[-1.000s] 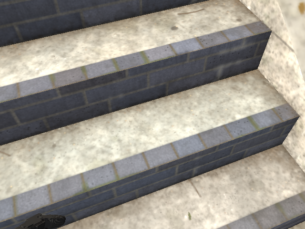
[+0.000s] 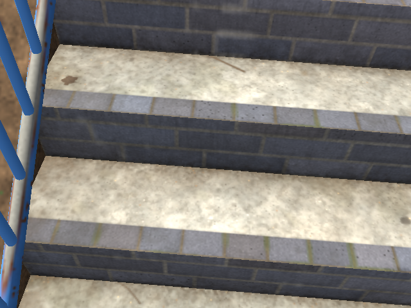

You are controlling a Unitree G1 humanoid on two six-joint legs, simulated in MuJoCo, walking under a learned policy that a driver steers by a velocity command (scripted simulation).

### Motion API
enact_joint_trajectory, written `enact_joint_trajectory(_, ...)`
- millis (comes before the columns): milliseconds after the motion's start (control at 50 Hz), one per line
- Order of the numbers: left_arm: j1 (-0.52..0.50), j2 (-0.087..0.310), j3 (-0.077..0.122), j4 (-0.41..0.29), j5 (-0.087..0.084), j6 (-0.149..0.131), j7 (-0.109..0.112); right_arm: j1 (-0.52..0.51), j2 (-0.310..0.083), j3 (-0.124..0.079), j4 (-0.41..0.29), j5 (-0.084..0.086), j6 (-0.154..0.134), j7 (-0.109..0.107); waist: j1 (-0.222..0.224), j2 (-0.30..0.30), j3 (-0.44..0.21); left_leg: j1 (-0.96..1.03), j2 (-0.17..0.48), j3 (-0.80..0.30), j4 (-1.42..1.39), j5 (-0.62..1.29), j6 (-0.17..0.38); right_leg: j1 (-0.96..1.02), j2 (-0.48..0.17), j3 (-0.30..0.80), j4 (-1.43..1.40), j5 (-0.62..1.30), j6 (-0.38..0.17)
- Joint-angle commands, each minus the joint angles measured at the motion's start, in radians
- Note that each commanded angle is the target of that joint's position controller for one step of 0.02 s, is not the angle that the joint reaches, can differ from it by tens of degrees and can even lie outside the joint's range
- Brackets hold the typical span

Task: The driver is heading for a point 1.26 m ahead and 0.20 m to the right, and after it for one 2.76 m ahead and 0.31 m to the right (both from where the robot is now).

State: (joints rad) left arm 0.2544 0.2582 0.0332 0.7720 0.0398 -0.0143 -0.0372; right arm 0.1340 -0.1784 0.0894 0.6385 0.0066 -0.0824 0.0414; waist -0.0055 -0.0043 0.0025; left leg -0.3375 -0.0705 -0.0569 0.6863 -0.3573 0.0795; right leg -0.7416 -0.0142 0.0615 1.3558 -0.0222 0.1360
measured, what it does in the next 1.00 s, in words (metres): climbs: right foot, then left foot 0.19 m higher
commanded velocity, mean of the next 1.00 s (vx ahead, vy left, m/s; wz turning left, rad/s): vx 0.77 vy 0.00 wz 0.00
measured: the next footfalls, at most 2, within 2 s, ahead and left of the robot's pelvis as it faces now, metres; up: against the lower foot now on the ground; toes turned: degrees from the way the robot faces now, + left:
right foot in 0.28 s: +0.07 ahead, -0.20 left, +0.00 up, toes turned -17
left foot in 0.62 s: +0.38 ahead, -0.13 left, +0.19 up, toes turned -20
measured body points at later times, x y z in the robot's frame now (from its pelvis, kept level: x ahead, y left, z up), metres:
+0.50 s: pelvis +0.21 -0.13 +0.02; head +0.22 -0.14 +0.47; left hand +0.28 +0.11 -0.12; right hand +0.38 -0.40 -0.01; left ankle +0.32 -0.07 -0.42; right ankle +0.03 -0.18 -0.72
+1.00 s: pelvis +0.44 -0.23 +0.25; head +0.48 -0.23 +0.70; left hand +0.75 -0.11 +0.26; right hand +0.43 -0.48 +0.12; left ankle +0.35 -0.13 -0.48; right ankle +0.55 -0.35 -0.35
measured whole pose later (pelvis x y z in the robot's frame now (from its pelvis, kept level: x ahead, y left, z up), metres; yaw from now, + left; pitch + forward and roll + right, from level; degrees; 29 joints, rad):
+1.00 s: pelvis +0.44 -0.23 +0.25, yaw +1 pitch +6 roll -3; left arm -0.12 0.03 -0.10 0.42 0.03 -0.06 0.03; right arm 0.45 -0.21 -0.10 0.89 0.01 -0.12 0.01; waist -0.05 0.07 -0.04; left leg -0.20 -0.11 -0.27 0.52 0.03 0.17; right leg -0.93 -0.02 -0.07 1.33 -0.58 -0.07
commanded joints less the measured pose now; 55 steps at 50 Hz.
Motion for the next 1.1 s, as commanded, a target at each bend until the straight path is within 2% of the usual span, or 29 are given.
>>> enact_joint_trajectory(20,-0.197,-0.010,-0.015,-0.186,0.026,0.003,-0.027,0.189,-0.333,-0.140,0.052,-0.010,-0.012,-0.029,-0.107,0.204,0.012,0.263,0.387,-0.346,-0.335,0.225,0.261,-0.022,-0.053,-0.082,-0.409,-0.163,-0.034)
enact_joint_trajectory(80,-0.129,0.034,-0.020,-0.185,0.000,-0.003,-0.029,0.188,-0.251,-0.118,0.113,-0.039,-0.011,-0.008,-0.113,0.099,0.013,0.412,0.552,-0.534,-0.452,-0.005,0.395,-0.166,-0.119,0.031,-0.355,-0.196,-0.145)
enact_joint_trajectory(140,-0.101,0.057,-0.001,-0.174,0.018,-0.032,-0.037,0.085,-0.131,-0.084,0.104,-0.057,-0.045,-0.034,-0.077,0.082,-0.059,0.434,0.437,-0.245,-0.452,0.071,0.264,-0.019,-0.078,-0.057,-0.269,-0.310,-0.238)
enact_joint_trajectory(220,-0.025,0.006,0.000,-0.143,-0.002,-0.030,-0.095,0.032,-0.285,-0.126,0.118,-0.072,0.010,-0.035,0.010,0.092,-0.062,0.394,0.340,0.042,-0.300,0.855,0.193,0.377,0.024,-0.215,-0.809,-0.303,-0.249)
enact_joint_trajectory(240,-0.065,0.056,0.033,-0.143,-0.049,-0.025,-0.024,0.105,-0.295,-0.159,0.140,-0.039,0.016,-0.048,0.019,0.142,-0.096,0.400,0.253,0.202,-0.052,1.317,0.073,0.393,0.179,-0.319,-0.786,-0.405,-0.237)
enact_joint_trajectory(280,0.306,0.118,0.059,-0.036,-0.018,-0.035,0.016,-0.059,-0.258,-0.150,0.066,0.009,0.012,-0.046,0.221,0.114,-0.221,-0.042,0.227,0.205,0.440,0.984,-0.011,0.900,0.064,-0.124,-0.995,-0.052,-0.321)
enact_joint_trajectory(300,0.351,0.197,0.076,-0.005,-0.010,-0.028,0.033,-0.128,-0.085,-0.105,0.034,-0.043,-0.009,-0.028,0.203,-0.062,-0.144,-0.455,0.101,0.194,0.760,0.114,-0.040,1.029,-0.109,0.153,-1.010,0.030,-0.355)
enact_joint_trajectory(320,0.346,0.268,0.087,-0.025,0.019,-0.024,0.045,-0.158,0.016,-0.074,-0.045,-0.072,-0.029,-0.032,0.151,-0.165,-0.147,-0.714,0.065,0.111,1.171,0.054,-0.055,1.085,-0.232,0.389,-0.925,0.504,-0.461)
enact_joint_trajectory(340,0.355,0.305,0.111,-0.045,0.033,-0.016,0.065,-0.202,-0.034,-0.076,-0.132,-0.056,-0.047,-0.033,0.184,-0.204,-0.216,-0.928,0.056,0.076,1.416,-0.030,-0.059,1.188,-0.329,0.579,-1.056,0.179,-0.591)
enact_joint_trajectory(400,0.285,0.103,0.044,0.072,0.050,-0.068,0.029,-0.342,0.011,-0.056,-0.222,-0.053,-0.031,-0.081,0.081,-0.154,0.065,-1.344,0.122,0.051,1.925,-0.318,0.023,0.977,-0.308,0.268,-1.083,0.108,-0.443)
enact_joint_trajectory(460,0.104,0.011,-0.001,0.144,-0.011,-0.100,0.008,-0.413,0.036,-0.018,-0.334,-0.019,0.018,-0.081,-0.084,-0.108,0.221,-0.907,0.134,0.106,1.375,-0.272,0.088,0.324,-0.218,-0.034,-1.458,0.066,-0.302)
enact_joint_trajectory(500,-0.164,0.079,-0.002,0.049,-0.060,-0.115,0.020,-0.027,-0.075,-0.058,-0.179,0.000,0.070,-0.064,-0.271,-0.103,0.051,-0.229,0.052,0.237,1.050,-0.085,0.102,0.105,-0.133,-0.317,-1.477,1.131,-0.299)
enact_joint_trajectory(540,-0.191,0.355,0.083,0.009,-0.150,-0.163,0.038,0.288,-0.164,-0.104,-0.058,-0.002,0.078,-0.082,-0.391,-0.069,-0.291,0.137,-0.030,0.293,0.859,-0.019,0.037,0.378,-0.214,-0.265,-1.129,1.972,-0.309)
enact_joint_trajectory(560,-0.197,0.383,0.110,-0.017,-0.163,-0.164,0.046,0.341,-0.213,-0.131,-0.033,0.017,0.061,-0.082,-0.407,-0.005,-0.408,0.161,-0.092,0.252,0.633,0.032,0.011,0.593,-0.218,-0.202,-0.806,2.143,-0.283)
enact_joint_trajectory(580,-0.194,0.321,0.105,-0.026,-0.133,-0.150,0.031,0.350,-0.218,-0.127,-0.023,0.055,0.046,-0.084,-0.382,0.011,-0.428,0.055,-0.080,0.147,0.174,0.014,0.053,0.817,-0.181,-0.205,-0.397,1.989,-0.277)
enact_joint_trajectory(600,-0.081,0.199,0.094,-0.089,-0.097,-0.134,0.032,0.247,-0.235,-0.148,0.057,0.046,0.035,-0.085,-0.174,0.263,-0.417,0.285,-0.024,-0.135,-0.036,-0.087,0.149,0.406,0.008,-0.124,0.065,0.997,-0.204)
enact_joint_trajectory(620,-0.053,0.060,0.046,-0.090,0.024,-0.140,0.012,0.143,-0.205,-0.173,0.106,0.014,0.065,-0.081,-0.054,0.360,-0.433,0.322,0.027,-0.413,-0.110,-0.103,0.238,0.109,0.154,0.007,0.571,0.135,-0.181)
enact_joint_trajectory(640,-0.038,-0.093,-0.009,-0.163,0.053,-0.141,0.004,0.060,-0.154,-0.171,0.102,-0.026,0.074,-0.068,0.053,0.182,-0.422,0.319,0.037,-0.378,-0.021,-0.005,0.256,-0.049,0.113,0.097,0.773,0.119,-0.218)
enact_joint_trajectory(660,-0.167,-0.139,-0.045,-0.197,0.070,-0.159,0.005,0.183,-0.059,-0.145,0.149,-0.021,0.064,-0.058,-0.030,0.047,-0.295,0.154,-0.030,-0.333,-0.077,0.076,0.207,-0.055,0.075,0.022,0.786,0.051,-0.240)
enact_joint_trajectory(700,-0.214,-0.238,-0.095,-0.300,0.086,-0.136,0.011,0.216,-0.035,-0.136,0.207,-0.045,0.033,-0.059,0.043,-0.011,-0.099,0.040,0.053,-0.467,-0.257,0.020,0.219,-0.337,0.045,0.050,0.900,-0.136,-0.259)
enact_joint_trajectory(760,-0.355,-0.188,-0.101,-0.359,0.066,-0.099,0.028,0.217,-0.070,-0.142,0.214,-0.027,-0.027,-0.047,0.027,-0.089,0.100,-0.111,0.050,-0.398,-0.351,-0.030,0.181,-0.482,-0.003,-0.021,0.754,-0.296,-0.221)
enact_joint_trajectory(880,-0.635,-0.154,-0.116,-0.561,0.026,-0.060,0.055,0.320,-0.149,-0.182,0.236,-0.008,-0.034,-0.064,-0.071,-0.019,0.097,-0.179,0.108,-0.455,-0.761,0.119,0.260,-0.333,-0.043,-0.182,0.305,-0.391,-0.186)
enact_joint_trajectory(900,-0.660,-0.213,-0.140,-0.592,-0.008,-0.057,0.054,0.247,-0.141,-0.194,0.198,0.020,-0.012,-0.085,-0.047,0.013,0.012,-0.413,0.121,-0.376,-0.855,0.373,0.237,0.181,-0.045,-0.173,0.007,-0.448,-0.229)
enact_joint_trajectory(960,0.026,0.007,0.003,-0.363,-0.041,-0.030,0.076,0.146,-0.334,-0.261,0.116,0.010,-0.072,-0.054,0.271,0.090,-0.492,0.051,0.195,-0.298,-0.129,1.836,0.172,0.611,0.089,-0.128,-0.154,-0.629,-0.240)
enact_joint_trajectory(980,0.146,0.105,0.041,-0.297,-0.013,-0.038,0.082,0.087,-0.304,-0.261,0.094,0.004,-0.104,-0.023,0.322,-0.079,-0.581,0.049,0.131,-0.250,0.208,1.717,0.143,0.719,0.002,0.062,-0.370,-0.802,-0.271)
enact_joint_trajectory(1000,0.167,0.192,0.066,-0.240,0.010,-0.040,0.105,-0.031,-0.122,-0.224,-0.010,0.002,-0.102,0.010,0.285,-0.448,-0.508,-0.344,-0.082,-0.203,0.584,0.722,0.089,0.781,-0.233,0.701,-0.845,-1.182,-0.360)
enact_joint_trajectory(1020,-0.083,0.149,0.068,-0.292,-0.006,-0.027,0.113,-0.068,-0.040,-0.209,-0.075,-0.064,-0.098,0.011,0.152,-0.399,-0.396,-0.588,-0.089,-0.226,1.050,0.355,0.069,0.641,-0.339,1.093,-1.087,-1.318,-0.378)
enact_joint_trajectory(1060,-0.222,-0.066,0.008,-0.168,-0.024,-0.041,0.088,-0.053,0.060,-0.146,-0.107,-0.112,-0.062,0.005,0.000,-0.061,-0.097,-0.727,-0.001,-0.116,1.382,0.418,0.076,0.377,-0.332,0.764,-0.911,-1.107,-0.359)
enact_joint_trajectory(1100,-0.086,-0.156,-0.008,0.021,0.009,-0.079,0.079,-0.025,0.075,-0.124,-0.118,-0.076,-0.016,-0.009,-0.071,0.053,-0.013,-0.766,0.030,-0.113,1.463,0.344,0.108,0.293,-0.286,0.357,-0.873,-0.759,-0.282)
